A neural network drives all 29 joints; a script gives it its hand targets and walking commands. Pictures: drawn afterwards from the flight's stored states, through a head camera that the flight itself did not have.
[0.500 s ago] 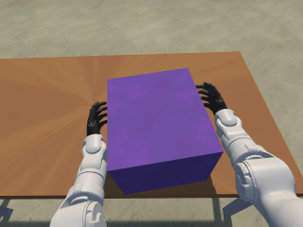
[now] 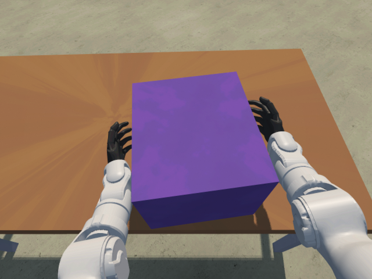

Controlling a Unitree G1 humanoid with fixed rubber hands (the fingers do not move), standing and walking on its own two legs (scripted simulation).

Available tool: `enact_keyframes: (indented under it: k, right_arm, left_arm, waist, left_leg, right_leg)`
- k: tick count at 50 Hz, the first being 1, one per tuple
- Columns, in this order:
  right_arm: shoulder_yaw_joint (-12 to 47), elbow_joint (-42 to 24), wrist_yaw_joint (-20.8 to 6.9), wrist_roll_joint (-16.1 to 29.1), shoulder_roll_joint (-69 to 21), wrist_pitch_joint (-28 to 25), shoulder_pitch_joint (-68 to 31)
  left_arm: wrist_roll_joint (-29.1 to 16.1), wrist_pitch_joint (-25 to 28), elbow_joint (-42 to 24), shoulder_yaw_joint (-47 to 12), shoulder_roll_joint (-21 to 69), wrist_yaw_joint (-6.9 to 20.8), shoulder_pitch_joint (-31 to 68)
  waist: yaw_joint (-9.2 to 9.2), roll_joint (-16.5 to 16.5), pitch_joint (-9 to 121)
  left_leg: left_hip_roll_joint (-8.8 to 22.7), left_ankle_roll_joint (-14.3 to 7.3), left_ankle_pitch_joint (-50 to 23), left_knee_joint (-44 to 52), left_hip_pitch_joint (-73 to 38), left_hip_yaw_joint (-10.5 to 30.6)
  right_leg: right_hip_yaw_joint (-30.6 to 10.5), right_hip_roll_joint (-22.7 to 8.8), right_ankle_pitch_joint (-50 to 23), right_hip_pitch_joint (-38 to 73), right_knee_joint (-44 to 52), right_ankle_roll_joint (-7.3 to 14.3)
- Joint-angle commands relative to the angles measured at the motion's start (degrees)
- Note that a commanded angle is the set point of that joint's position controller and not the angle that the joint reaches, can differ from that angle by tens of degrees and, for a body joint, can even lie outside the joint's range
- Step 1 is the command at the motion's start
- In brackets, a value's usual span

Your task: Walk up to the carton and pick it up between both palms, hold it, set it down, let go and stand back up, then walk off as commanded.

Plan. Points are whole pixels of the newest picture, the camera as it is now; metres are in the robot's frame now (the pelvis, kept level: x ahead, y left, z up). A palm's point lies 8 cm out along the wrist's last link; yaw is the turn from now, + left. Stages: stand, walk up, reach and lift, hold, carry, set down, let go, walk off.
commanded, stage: set down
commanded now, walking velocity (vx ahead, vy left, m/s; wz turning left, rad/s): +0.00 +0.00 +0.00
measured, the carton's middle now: (193, 150) +0.41 +0.04 -0.02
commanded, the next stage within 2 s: none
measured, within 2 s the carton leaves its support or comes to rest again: neither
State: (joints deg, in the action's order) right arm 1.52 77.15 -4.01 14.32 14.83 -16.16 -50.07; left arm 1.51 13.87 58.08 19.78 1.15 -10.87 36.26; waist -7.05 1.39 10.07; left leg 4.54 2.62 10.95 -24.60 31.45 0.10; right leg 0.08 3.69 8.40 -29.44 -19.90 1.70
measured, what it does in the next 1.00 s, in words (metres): stands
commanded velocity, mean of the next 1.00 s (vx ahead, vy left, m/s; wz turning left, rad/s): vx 0.00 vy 0.00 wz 0.00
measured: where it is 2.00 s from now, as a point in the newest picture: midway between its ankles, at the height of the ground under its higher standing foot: outside the picture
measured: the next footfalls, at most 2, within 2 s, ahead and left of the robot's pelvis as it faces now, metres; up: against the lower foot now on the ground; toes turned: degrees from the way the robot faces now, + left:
none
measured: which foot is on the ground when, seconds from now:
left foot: down 0.00-1.00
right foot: down 0.00-1.00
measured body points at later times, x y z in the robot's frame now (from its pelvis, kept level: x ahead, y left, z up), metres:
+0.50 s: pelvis -0.01 +0.00 +0.00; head +0.07 -0.01 +0.44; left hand +0.33 +0.24 -0.01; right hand +0.46 -0.18 +0.05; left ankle -0.01 +0.15 -0.74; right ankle -0.01 -0.10 -0.74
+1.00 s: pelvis -0.03 +0.00 +0.00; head +0.04 -0.01 +0.45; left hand +0.28 +0.24 +0.01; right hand +0.38 -0.20 +0.01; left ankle -0.01 +0.15 -0.74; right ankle -0.01 -0.10 -0.74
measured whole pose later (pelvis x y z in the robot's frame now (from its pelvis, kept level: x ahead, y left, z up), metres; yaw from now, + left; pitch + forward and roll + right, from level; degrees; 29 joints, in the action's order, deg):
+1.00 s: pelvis -0.03 +0.00 +0.00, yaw +0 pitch +14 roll -1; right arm 9.9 65.7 -11.8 25.6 24.1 -18.3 -33.9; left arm -5.4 10.8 38.1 9.9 -3.0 -9.4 17.0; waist -7.6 2.1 7.7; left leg 4.4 2.9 8.9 -24.1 29.2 0.1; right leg 0.1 3.5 6.7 -27.5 -20.1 1.7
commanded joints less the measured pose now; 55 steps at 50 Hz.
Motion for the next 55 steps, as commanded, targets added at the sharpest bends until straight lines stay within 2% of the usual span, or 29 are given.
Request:
enact_keyframes:
  k: [1, 4, 8, 9, 10, 11, 16, 18, 21, 24, 25, 29, 31, 32, 33, 36, 37, 39, 40, 42, 43, 44, 45, 46, 47, 50, 52, 53, 55]
  right_arm:
    - [8.3, -10.4, 0.2, 4.4, 10.1, -2.6, -30.7]
    - [8.8, -7.4, -0.1, 6.9, 14.0, -2.6, -27.5]
    - [7.8, -11.1, 0.3, 6.1, 15.9, -3.8, -28.0]
    - [10.2, -11.5, -0.2, 8.2, 15.9, -4.3, -23.6]
    - [8.0, -11.2, -0.3, 8.0, 18.4, -5.0, -23.9]
    - [8.9, -9.2, -0.8, 8.7, 18.8, -4.1, -26.4]
    - [10.7, -11.6, -1.7, 9.8, 20.3, -4.9, -18.5]
    - [10.8, -10.6, -2.0, 10.2, 21.2, -5.6, -17.1]
    - [12.1, -13.1, -2.7, 10.7, 20.2, -5.7, -17.3]
    - [12.9, -8.7, -4.0, 12.9, 22.2, -5.6, -10.1]
    - [14.0, -11.0, -4.2, 13.6, 22.6, -5.6, -8.6]
    - [13.1, -12.7, -4.9, 13.5, 22.0, -5.6, -8.7]
    - [13.1, -15.7, -4.7, 12.5, 21.1, -5.2, -12.2]
    - [12.2, -16.0, -5.1, 13.2, 21.8, -5.6, -7.0]
    - [10.9, -16.9, -5.2, 12.8, 22.6, -5.7, -12.4]
    - [11.8, -17.1, -6.2, 13.3, 22.6, -5.8, -0.4]
    - [11.5, -17.7, -6.5, 13.4, 23.2, -4.8, -12.0]
    - [10.0, -19.8, -6.7, 12.5, 23.2, -5.9, 0.1]
    - [9.2, -19.4, -6.8, 12.9, 24.5, -5.7, -2.9]
    - [8.3, -19.6, -7.0, 12.5, 24.2, -6.0, 4.4]
    - [7.5, -17.6, -6.9, 11.5, 25.9, -5.5, -1.6]
    - [5.2, -16.8, -7.7, 11.5, 26.3, -5.4, -3.1]
    - [7.0, -19.1, -8.0, 12.2, 24.5, -5.4, 2.9]
    - [5.2, -19.0, -8.2, 10.9, 26.0, -5.6, 3.0]
    - [7.2, -20.5, -8.1, 11.3, 24.3, -5.1, 3.7]
    - [5.1, -21.7, -8.0, 12.0, 26.7, -7.1, 12.0]
    - [5.3, -24.0, -8.0, 12.1, 25.3, -7.4, 6.5]
    - [3.8, -23.8, -8.5, 11.9, 26.5, -7.9, 13.4]
    - [2.0, -26.6, -8.5, 11.1, 26.6, -8.3, 12.1]
  left_arm:
    - [-4.3, 3.5, -4.1, -9.4, -8.6, -1.0, 24.1]
    - [-5.0, 3.7, -5.4, -9.8, -9.3, -1.1, 21.9]
    - [-5.3, 4.3, -5.3, -9.1, -11.6, -0.9, 21.6]
    - [-5.4, 4.2, -9.1, -8.9, -11.1, -0.8, 15.9]
    - [-6.2, 4.4, -12.4, -10.8, -10.7, -0.9, 16.8]
    - [-6.3, 3.4, -10.6, -11.0, -10.3, -0.9, 19.2]
    - [-5.6, 3.0, -14.5, -10.6, -10.1, 0.3, 8.4]
    - [-7.1, 2.7, -15.1, -10.5, -10.9, 0.9, 7.3]
    - [-7.9, 4.2, -15.6, -10.4, -13.1, 1.5, 10.2]
    - [-7.0, 3.3, -22.1, -12.1, -11.9, 1.7, 3.9]
    - [-6.6, 3.4, -22.1, -10.8, -12.8, 2.2, 1.2]
    - [-7.6, 3.5, -25.3, -12.5, -12.6, 2.5, 3.6]
    - [-10.0, 3.9, -22.6, -12.5, -14.6, 2.8, 7.0]
    - [-9.4, 3.9, -26.1, -13.4, -12.4, 2.6, 2.1]
    - [-9.8, 3.6, -22.9, -12.1, -14.4, 2.4, 6.6]
    - [-9.4, 3.9, -27.0, -14.8, -11.5, 2.3, -4.8]
    - [-10.4, 3.2, -20.5, -13.2, -15.1, 1.8, 7.6]
    - [-9.2, 2.9, -27.5, -14.9, -11.5, 1.5, -5.1]
    - [-8.2, 3.0, -28.2, -13.5, -12.9, 1.2, -0.2]
    - [-9.7, 1.7, -32.1, -16.4, -9.7, 1.5, -8.8]
    - [-8.3, 1.0, -29.0, -14.6, -11.4, 1.3, -1.4]
    - [-9.7, 0.4, -28.4, -17.6, -9.9, 1.5, 0.4]
    - [-8.9, -0.3, -31.4, -17.3, -9.1, 0.8, -6.6]
    - [-8.1, -0.8, -31.2, -16.3, -10.3, 0.9, -5.2]
    - [-7.9, -1.1, -30.4, -14.4, -11.4, 0.8, -7.0]
    - [-7.0, -1.7, -39.9, -16.2, -8.1, 0.9, -15.6]
    - [-6.8, -2.4, -38.5, -14.5, -10.3, 1.1, -9.6]
    - [-6.0, -2.7, -40.3, -15.4, -8.9, 0.6, -16.0]
    - [-7.3, -2.6, -44.0, -17.0, -8.6, 0.7, -13.8]
  waist:
    - [-7.39, -4.0, 34.9]
    - [-8.2, 0.2, 34.4]
    - [-6.39, -2.1, 37.4]
    - [-7.83, -1.0, 38.6]
    - [-5.06, -0.6, 41.1]
    - [-6.1, 1.4, 37.7]
    - [-5.63, -2.0, 37.6]
    - [-3.59, -3.3, 36.6]
    - [-4.85, -4.5, 35.9]
    - [-3.03, 0.2, 33.1]
    - [-4.05, -2.3, 32.6]
    - [-2.27, -1.1, 32.6]
    - [-1.81, -5.3, 30.6]
    - [-0.63, -4.2, 33.4]
    - [-2.11, -4.2, 32.9]
    - [-0.81, -5.7, 28.6]
    - [-3.39, -4.9, 29.2]
    - [0.02, -6.0, 27.7]
    - [-1.16, -3.3, 29.5]
    - [2.0, -5.0, 26.4]
    - [1.23, -3.7, 25.4]
    - [3.68, -5.0, 21.4]
    - [1.73, -4.2, 22.4]
    - [1.93, -3.0, 22.5]
    - [0.97, -7.3, 22.1]
    - [3.63, -4.6, 24.5]
    - [2.15, -5.2, 23.4]
    - [3.61, -2.9, 21.2]
    - [4.53, -4.7, 23.2]
  left_leg:
    - [-3.0, 1.7, -25.1, -4.3, -5.1, -6.5]
    - [-2.8, 3.2, -28.7, -5.3, -9.3, -6.2]
    - [-3.2, 3.3, -29.8, -6.3, -8.5, -6.4]
    - [-3.3, 3.6, -35.0, -6.5, -10.3, -5.9]
    - [-2.8, 4.3, -36.8, -6.7, -12.7, -5.4]
    - [-2.6, 4.5, -35.1, -6.7, -12.8, -5.7]
    - [-2.5, 4.5, -41.1, -5.7, -14.0, -4.7]
    - [-2.7, 4.1, -38.8, -4.9, -12.3, -4.2]
    - [-3.5, 2.8, -31.9, -4.0, -9.0, -5.0]
    - [-3.3, 4.1, -35.9, -3.4, -14.1, -4.1]
    - [-3.2, 3.5, -35.1, -3.0, -13.5, -4.6]
    - [-3.9, 3.1, -29.4, -1.8, -12.1, -4.1]
    - [-4.6, 1.6, -22.4, -1.8, -8.7, -4.6]
    - [-4.2, 1.8, -22.4, -1.3, -10.3, -4.2]
    - [-4.4, 1.8, -19.3, -0.6, -7.8, -4.6]
    - [-3.6, 1.3, -18.7, 0.4, -12.1, -3.3]
    - [-4.1, 0.8, -12.3, 0.2, -7.1, -4.8]
    - [-4.1, 0.6, -16.4, 0.3, -11.4, -3.7]
    - [-4.0, 1.5, -15.8, 1.0, -11.7, -3.7]
    - [-3.5, 1.6, -19.2, 0.5, -16.0, -2.3]
    - [-3.9, 2.0, -16.5, 1.0, -14.8, -2.7]
    - [-3.8, 1.0, -9.3, 1.4, -13.0, -2.2]
    - [-3.3, 1.4, -12.5, 2.1, -15.5, -1.5]
    - [-3.6, 1.3, -10.4, 2.4, -16.1, -2.3]
    - [-3.7, 0.3, -12.1, 1.6, -14.3, -2.8]
    - [-4.0, 1.3, -18.7, 2.4, -20.3, -1.6]
    - [-4.6, 0.7, -17.2, 1.7, -17.0, -2.0]
    - [-4.8, 1.0, -18.7, 2.6, -18.8, -1.8]
    - [-4.4, 1.2, -18.4, 1.7, -20.0, -1.7]
  right_leg:
    - [-0.3, 1.2, -15.9, 14.7, -5.6, 0.3]
    - [0.4, 2.5, -14.1, 12.8, -6.1, 0.6]
    - [-0.1, 2.1, -19.8, 13.8, -7.3, -0.2]
    - [-0.5, 2.2, -24.1, 17.3, -7.6, 0.3]
    - [0.5, 3.3, -22.1, 13.5, -6.8, 0.6]
    - [0.8, 3.4, -16.4, 11.7, -6.2, 1.0]
    - [0.1, 3.5, -27.8, 18.1, -6.7, 0.4]
    - [0.3, 2.7, -27.9, 19.2, -6.3, -0.2]
    - [-0.9, 1.8, -25.3, 20.2, -7.2, -1.0]
    - [0.4, 2.8, -23.5, 19.8, -5.8, -0.1]
    - [-0.6, 2.1, -26.1, 22.6, -6.2, -0.8]
    - [-0.4, 1.9, -20.3, 22.0, -5.5, -1.0]
    - [-0.9, 0.8, -16.8, 20.4, -5.3, -1.8]
    - [-1.3, 0.5, -18.0, 22.7, -5.4, -1.4]
    - [-1.0, 0.4, -13.7, 20.8, -5.5, -1.3]
    - [-0.8, 0.8, -13.2, 21.8, -4.7, -1.4]
    - [-1.2, 0.2, -4.3, 17.7, -4.9, -1.5]
    - [-0.5, 0.6, -10.0, 20.8, -4.7, -1.3]
    - [-0.5, 0.8, -9.0, 19.9, -4.6, -1.3]
    - [0.7, 1.3, -11.6, 21.0, -4.0, -1.0]
    - [0.6, 1.4, -6.3, 18.7, -3.3, -1.0]
    - [0.3, 0.8, 0.3, 14.7, -2.9, -0.7]
    - [0.9, 1.3, -3.2, 17.3, -2.5, -0.3]
    - [0.4, 0.6, -0.6, 15.8, -1.9, -0.5]
    - [-0.1, 0.8, -2.7, 18.6, -2.3, -0.9]
    - [0.7, 1.5, -9.9, 22.2, -1.3, -0.2]
    - [-0.2, 0.6, -7.9, 21.6, -1.3, -0.7]
    - [0.1, 0.9, -9.4, 22.0, -1.2, -0.3]
    - [1.2, 1.2, -7.6, 19.3, -1.1, -0.1]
